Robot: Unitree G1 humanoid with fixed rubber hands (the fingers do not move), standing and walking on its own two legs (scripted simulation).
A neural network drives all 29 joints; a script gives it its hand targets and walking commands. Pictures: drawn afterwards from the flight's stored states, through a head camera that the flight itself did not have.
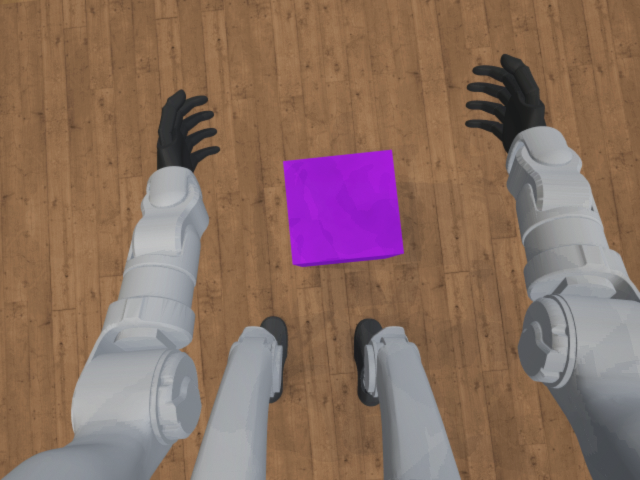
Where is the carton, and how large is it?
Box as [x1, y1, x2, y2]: [283, 150, 403, 266]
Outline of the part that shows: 391,150 283,161 293,264 306,266 385,258 403,253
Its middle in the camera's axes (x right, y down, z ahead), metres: +0.05 -0.06 +0.86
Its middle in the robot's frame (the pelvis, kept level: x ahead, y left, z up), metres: +0.46 -0.03 -0.52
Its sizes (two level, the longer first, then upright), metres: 0.210 0.200 0.250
